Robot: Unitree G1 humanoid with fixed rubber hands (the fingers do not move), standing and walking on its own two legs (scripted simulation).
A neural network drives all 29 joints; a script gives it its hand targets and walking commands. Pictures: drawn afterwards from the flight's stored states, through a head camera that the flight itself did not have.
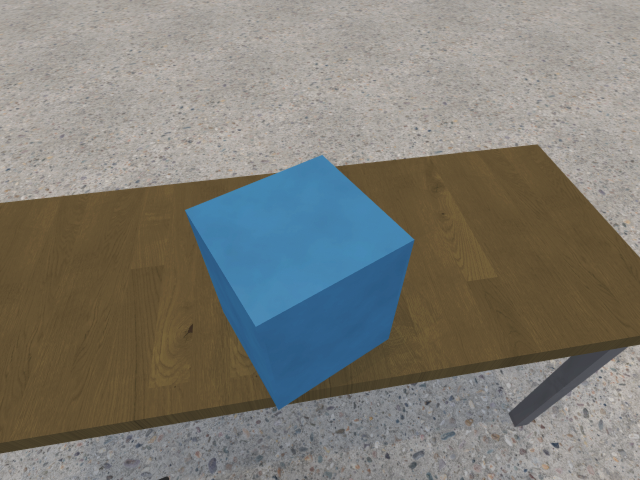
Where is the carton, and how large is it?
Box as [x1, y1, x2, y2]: [185, 155, 413, 409]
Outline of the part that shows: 322,155 185,210 222,309 278,409 388,338 413,243 413,239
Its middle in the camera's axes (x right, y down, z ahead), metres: -0.03 +0.06 +0.57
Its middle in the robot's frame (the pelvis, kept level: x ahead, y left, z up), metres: +0.38 +0.04 +0.00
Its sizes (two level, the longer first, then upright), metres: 0.210 0.200 0.250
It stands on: a table, 0.64 m high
